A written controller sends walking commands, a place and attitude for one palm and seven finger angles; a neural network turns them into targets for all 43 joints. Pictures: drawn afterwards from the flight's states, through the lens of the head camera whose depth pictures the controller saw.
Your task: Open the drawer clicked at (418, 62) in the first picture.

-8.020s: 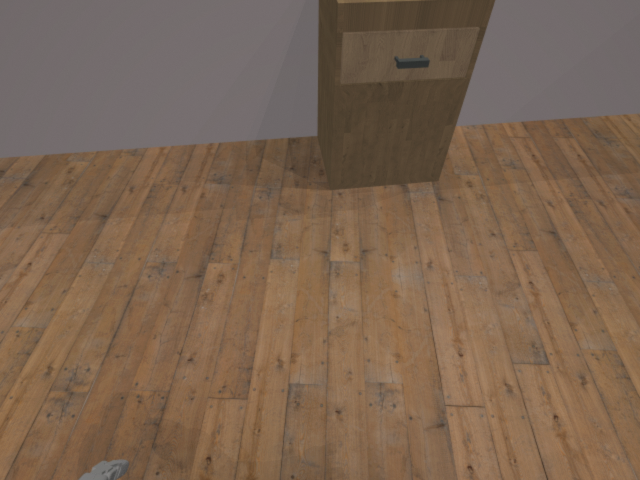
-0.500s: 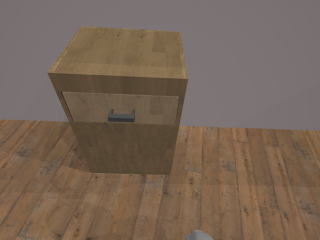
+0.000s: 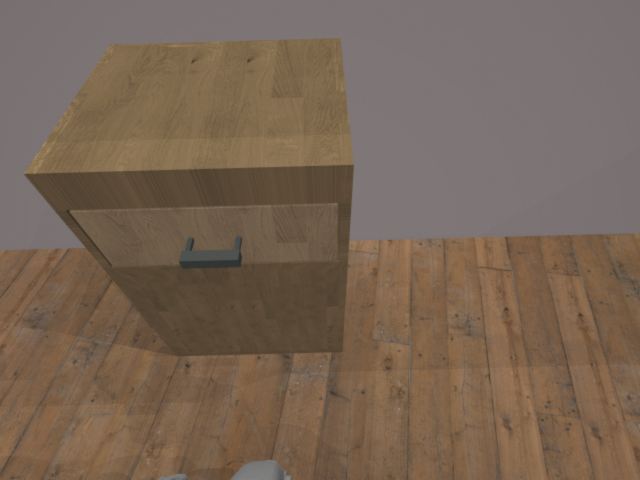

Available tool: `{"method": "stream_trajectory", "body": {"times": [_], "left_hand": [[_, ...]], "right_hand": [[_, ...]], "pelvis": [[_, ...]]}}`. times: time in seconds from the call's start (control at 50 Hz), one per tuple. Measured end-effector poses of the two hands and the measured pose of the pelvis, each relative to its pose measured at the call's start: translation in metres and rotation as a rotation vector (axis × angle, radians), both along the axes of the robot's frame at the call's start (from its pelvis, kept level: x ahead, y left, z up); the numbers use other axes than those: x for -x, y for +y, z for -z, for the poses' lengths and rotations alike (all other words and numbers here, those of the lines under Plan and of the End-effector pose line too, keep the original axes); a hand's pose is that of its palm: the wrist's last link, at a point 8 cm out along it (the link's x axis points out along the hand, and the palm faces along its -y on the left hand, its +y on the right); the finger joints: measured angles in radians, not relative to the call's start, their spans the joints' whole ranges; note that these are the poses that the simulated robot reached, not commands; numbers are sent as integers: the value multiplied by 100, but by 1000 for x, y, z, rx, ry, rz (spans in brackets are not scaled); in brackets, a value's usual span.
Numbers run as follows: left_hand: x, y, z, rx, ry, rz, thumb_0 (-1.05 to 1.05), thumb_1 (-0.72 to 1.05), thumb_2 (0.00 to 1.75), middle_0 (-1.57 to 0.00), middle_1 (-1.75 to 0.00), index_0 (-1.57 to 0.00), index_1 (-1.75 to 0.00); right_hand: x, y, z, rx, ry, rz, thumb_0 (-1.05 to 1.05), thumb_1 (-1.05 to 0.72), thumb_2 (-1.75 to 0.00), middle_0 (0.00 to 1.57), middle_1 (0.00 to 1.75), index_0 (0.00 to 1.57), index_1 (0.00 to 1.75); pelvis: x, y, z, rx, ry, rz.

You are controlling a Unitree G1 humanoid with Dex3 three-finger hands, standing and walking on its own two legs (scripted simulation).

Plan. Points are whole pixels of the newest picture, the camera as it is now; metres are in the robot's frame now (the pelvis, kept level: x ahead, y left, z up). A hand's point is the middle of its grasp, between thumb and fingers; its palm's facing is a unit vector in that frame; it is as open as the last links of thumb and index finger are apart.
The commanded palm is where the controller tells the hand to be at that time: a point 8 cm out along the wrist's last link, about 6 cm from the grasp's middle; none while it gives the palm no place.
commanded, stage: come to a stop and stand still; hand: left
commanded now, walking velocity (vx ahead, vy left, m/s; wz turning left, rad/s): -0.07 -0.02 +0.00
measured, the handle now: (212, 250) +0.53 +0.25 -0.14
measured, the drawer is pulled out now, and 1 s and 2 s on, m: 0.00 0.00 0.00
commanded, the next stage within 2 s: look again from close up in 1.86 s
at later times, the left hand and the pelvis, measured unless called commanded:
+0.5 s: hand out of the picture -0.01 +0.22 -0.17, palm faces +0.00 -0.98 -0.19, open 7.4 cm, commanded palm none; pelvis -0.01 +0.03 +0.01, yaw -2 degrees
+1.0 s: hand out of the picture +0.00 +0.13 -0.17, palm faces +0.02 -0.98 -0.22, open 7.3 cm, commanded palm none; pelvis +0.00 -0.04 +0.00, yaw -1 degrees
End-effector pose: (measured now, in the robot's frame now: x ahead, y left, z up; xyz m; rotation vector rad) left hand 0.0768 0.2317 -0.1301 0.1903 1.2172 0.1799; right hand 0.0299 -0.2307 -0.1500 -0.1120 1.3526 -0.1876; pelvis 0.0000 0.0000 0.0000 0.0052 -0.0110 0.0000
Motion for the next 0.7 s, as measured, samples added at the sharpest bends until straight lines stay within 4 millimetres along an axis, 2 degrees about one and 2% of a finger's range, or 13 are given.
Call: {"method": "stream_trajectory", "body": {"times": [0.06,0.1,0.14,0.2,0.3,0.38,0.44,0.5,0.62,0.7], "left_hand": [[10,16,3,-4,16,-14,-1,93,90,-21,-30,-20,-30],[18,27,7,0,24,-22,0,92,90,-21,-30,-20,-30],[25,39,16,10,31,-32,0,92,90,-21,-30,-20,-30],[37,52,21,27,54,-50,0,92,90,-20,-30,-20,-30],[65,60,14,52,128,-63,1,92,90,-20,-30,-19,-30],[86,58,11,58,212,-54,1,91,90,-20,-30,-19,-30],[93,52,9,58,256,-39,1,91,90,-20,-30,-19,-30],[90,42,8,54,262,-19,1,91,90,-20,-30,-19,-30],[68,8,7,22,175,16,1,91,90,-20,-30,-19,-30],[60,-14,-1,7,133,26,1,93,90,-20,-30,-20,-30]], "right_hand": [[-33,2,-8,26,-88,-36,0,-91,-90,19,30,19,30],[-49,8,-13,44,-139,-56,0,-91,-90,19,30,19,30],[-57,15,-17,63,-184,-74,0,-91,-90,19,30,19,30],[-55,30,-24,74,-197,-100,0,-91,-90,19,30,20,30],[-40,49,-34,65,-148,-104,0,-91,-90,20,30,20,30],[-27,45,-38,78,-125,-62,0,-92,-90,20,30,20,30],[-9,38,-36,82,-89,-30,0,-92,-90,20,30,20,30],[15,27,-31,74,-36,1,0,-92,-90,20,30,20,30],[66,3,-7,20,78,56,0,-91,-90,20,30,20,30],[87,-4,0,-21,128,63,0,-91,-90,20,30,20,30]], "pelvis": [[3,10,1,1,-2,0],[6,17,3,6,-3,-1],[6,27,7,19,-3,-1],[8,36,6,17,-8,-2],[6,43,-7,24,11,5],[4,43,-12,26,26,23],[5,39,-14,27,29,32],[8,31,-13,22,27,34],[16,4,-3,-15,15,34],[14,-10,-5,-4,2,25]]}}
